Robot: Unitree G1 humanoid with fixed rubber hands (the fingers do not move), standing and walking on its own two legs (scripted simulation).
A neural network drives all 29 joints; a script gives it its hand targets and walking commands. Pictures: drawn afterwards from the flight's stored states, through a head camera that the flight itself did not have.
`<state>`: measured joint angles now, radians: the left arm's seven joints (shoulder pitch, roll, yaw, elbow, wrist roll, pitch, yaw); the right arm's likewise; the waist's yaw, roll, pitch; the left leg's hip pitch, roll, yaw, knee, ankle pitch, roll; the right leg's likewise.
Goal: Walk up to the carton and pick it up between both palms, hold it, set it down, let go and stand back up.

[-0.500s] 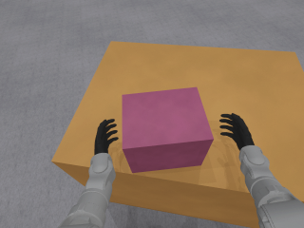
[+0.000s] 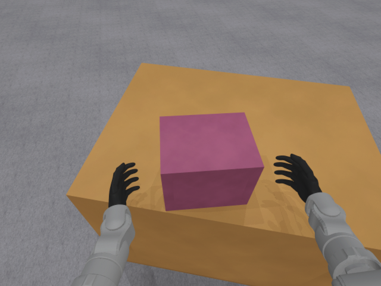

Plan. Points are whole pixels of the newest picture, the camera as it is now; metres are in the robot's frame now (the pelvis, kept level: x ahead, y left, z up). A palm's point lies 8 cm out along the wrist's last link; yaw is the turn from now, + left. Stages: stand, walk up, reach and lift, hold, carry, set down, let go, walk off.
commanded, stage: set down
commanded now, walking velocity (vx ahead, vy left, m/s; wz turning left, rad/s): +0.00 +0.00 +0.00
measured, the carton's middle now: (204, 162) +0.43 +0.05 -0.02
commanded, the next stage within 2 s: none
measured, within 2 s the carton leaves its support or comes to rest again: neither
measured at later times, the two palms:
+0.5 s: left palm (118, 216) +0.24 +0.20 +0.00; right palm (335, 232) +0.29 -0.24 +0.00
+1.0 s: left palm (110, 234) +0.20 +0.21 +0.00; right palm (341, 261) +0.24 -0.24 +0.00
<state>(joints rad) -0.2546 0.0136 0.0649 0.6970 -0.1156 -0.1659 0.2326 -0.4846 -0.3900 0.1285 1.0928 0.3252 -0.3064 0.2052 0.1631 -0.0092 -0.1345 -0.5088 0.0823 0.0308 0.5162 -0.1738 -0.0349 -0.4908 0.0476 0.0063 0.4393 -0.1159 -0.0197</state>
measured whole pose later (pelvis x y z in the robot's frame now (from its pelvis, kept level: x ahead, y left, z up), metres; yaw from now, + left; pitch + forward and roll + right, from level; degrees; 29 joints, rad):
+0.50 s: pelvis +0.02 -0.02 +0.01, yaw +1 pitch +5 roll +1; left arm 0.05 0.02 0.07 0.38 -0.06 -0.11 0.22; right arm -0.06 -0.42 0.13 0.75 0.33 -0.39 0.19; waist 0.10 -0.02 -0.07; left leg -0.32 0.06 0.03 0.40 -0.16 -0.05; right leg -0.36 0.03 0.01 0.44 -0.17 -0.03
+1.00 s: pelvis +0.00 -0.01 +0.01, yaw +1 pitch +2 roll +0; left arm 0.14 0.02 0.05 0.25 -0.06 0.04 0.26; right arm 0.10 -0.42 0.09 0.54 0.33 -0.18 0.22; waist 0.08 -0.05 -0.05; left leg -0.29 0.05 0.03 0.40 -0.14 -0.04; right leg -0.32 0.02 0.01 0.44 -0.17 -0.03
